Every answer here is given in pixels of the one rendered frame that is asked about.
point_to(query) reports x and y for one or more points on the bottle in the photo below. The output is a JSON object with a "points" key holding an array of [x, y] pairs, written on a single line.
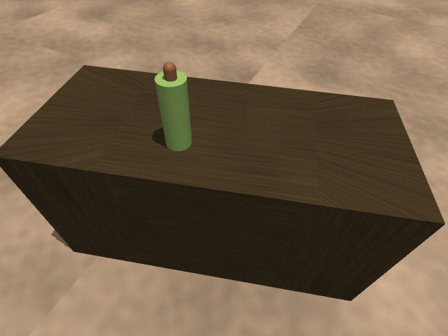
{"points": [[172, 93]]}

